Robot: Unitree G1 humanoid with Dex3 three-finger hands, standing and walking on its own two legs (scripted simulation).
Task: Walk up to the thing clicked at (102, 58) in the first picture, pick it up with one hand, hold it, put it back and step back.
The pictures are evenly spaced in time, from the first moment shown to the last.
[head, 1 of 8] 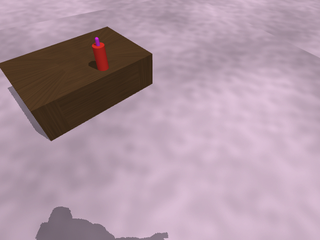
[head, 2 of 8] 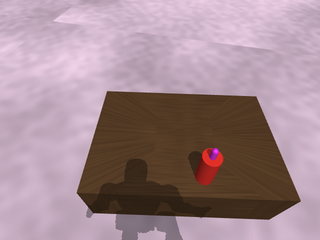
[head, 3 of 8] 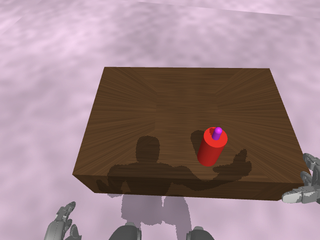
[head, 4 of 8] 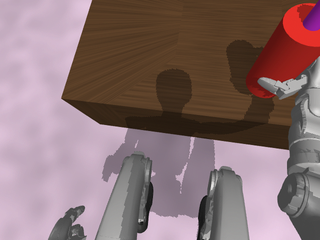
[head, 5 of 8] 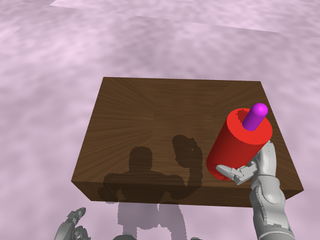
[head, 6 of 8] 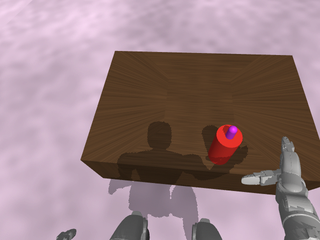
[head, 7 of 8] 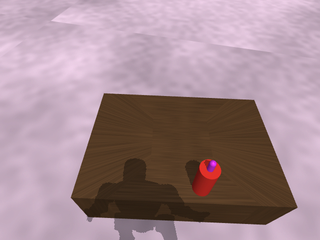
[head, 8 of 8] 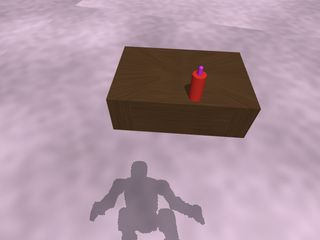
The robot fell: no
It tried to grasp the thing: yes
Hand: right
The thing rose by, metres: 0.38
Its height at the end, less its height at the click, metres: +0.00
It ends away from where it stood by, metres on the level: 0.03
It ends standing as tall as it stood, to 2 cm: yes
